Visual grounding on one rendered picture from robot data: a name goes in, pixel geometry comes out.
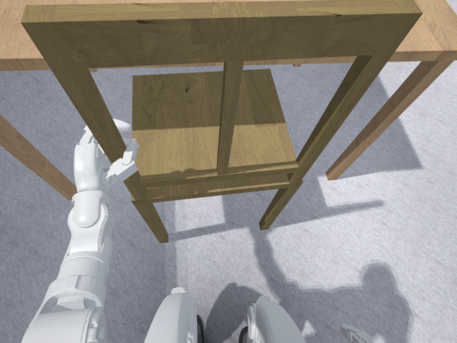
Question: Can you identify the left robot hand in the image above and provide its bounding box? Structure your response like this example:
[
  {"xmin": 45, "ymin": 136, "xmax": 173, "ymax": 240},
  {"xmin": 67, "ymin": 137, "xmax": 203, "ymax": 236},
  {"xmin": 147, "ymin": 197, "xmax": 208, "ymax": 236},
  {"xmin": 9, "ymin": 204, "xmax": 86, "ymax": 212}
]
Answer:
[{"xmin": 74, "ymin": 119, "xmax": 139, "ymax": 194}]

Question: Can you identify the right robot thigh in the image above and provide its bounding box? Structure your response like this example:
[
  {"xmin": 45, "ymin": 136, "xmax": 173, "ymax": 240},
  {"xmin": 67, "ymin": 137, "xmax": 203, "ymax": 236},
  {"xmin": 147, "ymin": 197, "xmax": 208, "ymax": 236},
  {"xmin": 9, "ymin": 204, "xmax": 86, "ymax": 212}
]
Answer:
[{"xmin": 247, "ymin": 301, "xmax": 307, "ymax": 343}]

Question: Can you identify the right robot hand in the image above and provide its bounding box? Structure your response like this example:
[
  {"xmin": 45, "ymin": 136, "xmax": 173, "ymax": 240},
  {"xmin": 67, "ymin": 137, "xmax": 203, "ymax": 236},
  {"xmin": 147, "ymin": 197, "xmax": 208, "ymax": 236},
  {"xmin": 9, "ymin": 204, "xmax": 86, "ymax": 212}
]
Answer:
[{"xmin": 340, "ymin": 324, "xmax": 374, "ymax": 343}]

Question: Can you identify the chair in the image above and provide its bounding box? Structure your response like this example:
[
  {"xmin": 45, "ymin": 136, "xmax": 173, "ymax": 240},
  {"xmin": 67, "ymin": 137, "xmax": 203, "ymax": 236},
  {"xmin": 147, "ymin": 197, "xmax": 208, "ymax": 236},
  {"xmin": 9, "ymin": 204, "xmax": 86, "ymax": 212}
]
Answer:
[{"xmin": 21, "ymin": 0, "xmax": 423, "ymax": 243}]

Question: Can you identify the robot left upper arm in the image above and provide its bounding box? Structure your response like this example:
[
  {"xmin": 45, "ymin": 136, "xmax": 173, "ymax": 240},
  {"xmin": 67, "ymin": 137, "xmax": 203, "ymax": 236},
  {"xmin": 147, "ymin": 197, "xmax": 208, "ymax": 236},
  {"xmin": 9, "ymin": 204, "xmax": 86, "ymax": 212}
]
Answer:
[{"xmin": 24, "ymin": 308, "xmax": 107, "ymax": 343}]

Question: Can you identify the table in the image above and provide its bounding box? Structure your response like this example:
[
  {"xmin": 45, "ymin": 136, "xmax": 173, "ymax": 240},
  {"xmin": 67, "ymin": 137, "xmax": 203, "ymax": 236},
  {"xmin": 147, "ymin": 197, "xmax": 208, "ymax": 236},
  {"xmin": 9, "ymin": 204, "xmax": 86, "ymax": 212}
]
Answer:
[{"xmin": 0, "ymin": 0, "xmax": 457, "ymax": 200}]

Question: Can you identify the left robot forearm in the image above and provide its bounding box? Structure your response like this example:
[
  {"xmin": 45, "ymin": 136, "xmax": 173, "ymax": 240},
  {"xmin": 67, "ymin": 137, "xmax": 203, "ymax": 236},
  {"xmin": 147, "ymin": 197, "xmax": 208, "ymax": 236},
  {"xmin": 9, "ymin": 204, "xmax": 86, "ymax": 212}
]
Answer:
[{"xmin": 21, "ymin": 189, "xmax": 115, "ymax": 343}]

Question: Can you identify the left robot shin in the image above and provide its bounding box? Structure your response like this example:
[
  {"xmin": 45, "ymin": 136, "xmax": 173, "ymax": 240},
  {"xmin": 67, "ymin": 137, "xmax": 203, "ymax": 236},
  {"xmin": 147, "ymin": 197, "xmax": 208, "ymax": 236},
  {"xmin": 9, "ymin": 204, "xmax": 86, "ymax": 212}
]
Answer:
[{"xmin": 171, "ymin": 287, "xmax": 197, "ymax": 343}]

